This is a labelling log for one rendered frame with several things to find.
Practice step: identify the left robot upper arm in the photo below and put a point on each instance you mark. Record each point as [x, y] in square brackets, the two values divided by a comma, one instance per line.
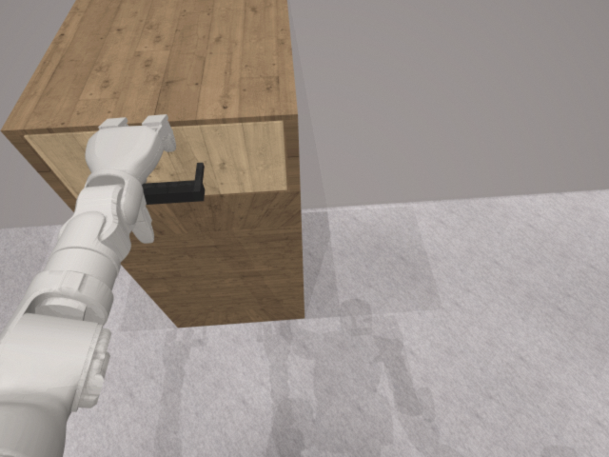
[50, 366]

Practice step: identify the cabinet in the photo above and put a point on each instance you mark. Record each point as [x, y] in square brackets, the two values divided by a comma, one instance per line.
[230, 259]

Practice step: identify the drawer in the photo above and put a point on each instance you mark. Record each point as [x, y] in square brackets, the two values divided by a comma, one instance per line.
[238, 157]

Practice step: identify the left robot hand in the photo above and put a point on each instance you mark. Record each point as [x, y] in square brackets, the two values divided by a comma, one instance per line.
[135, 150]

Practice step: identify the robot left forearm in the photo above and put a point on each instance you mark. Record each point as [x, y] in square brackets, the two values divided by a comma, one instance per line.
[79, 276]

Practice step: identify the handle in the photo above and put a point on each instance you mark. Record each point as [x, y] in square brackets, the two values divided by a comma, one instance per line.
[176, 192]

